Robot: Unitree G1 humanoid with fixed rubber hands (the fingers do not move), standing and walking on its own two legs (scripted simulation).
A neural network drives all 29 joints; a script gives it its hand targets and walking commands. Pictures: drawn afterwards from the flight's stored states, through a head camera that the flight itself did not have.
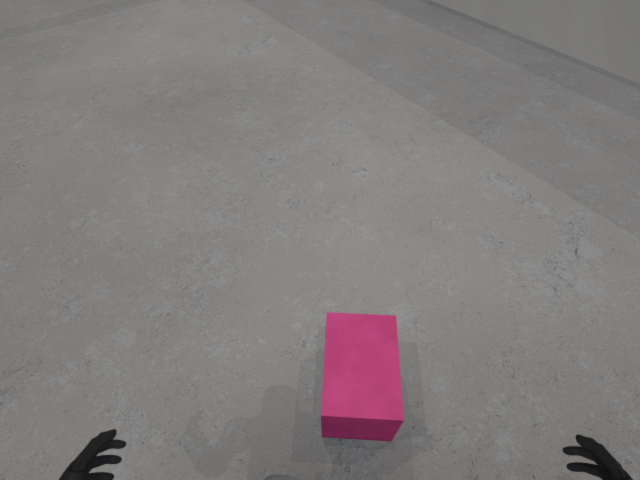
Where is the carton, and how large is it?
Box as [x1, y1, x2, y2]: [321, 312, 403, 440]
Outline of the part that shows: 327,312 321,405 322,436 391,440 403,420 395,316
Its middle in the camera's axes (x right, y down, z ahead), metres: +0.11 +0.40 +1.11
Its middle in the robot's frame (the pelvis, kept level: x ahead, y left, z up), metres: +0.47 -0.06 -0.65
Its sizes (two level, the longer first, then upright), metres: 0.285 0.202 0.226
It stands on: the floor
